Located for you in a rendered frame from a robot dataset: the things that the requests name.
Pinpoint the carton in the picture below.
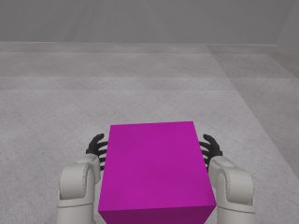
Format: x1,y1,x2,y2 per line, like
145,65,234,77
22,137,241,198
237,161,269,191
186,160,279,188
97,121,217,224

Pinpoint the robot right forearm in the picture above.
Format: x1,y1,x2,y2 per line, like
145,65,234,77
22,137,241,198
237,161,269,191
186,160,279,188
208,156,257,224

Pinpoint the robot left forearm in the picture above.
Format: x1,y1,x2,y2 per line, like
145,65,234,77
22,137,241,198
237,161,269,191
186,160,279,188
55,153,101,224

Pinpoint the robot right hand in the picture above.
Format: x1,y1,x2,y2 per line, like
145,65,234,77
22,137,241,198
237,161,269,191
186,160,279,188
199,133,223,173

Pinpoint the robot left hand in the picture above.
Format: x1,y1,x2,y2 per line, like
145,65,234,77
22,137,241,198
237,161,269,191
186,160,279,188
86,133,108,171

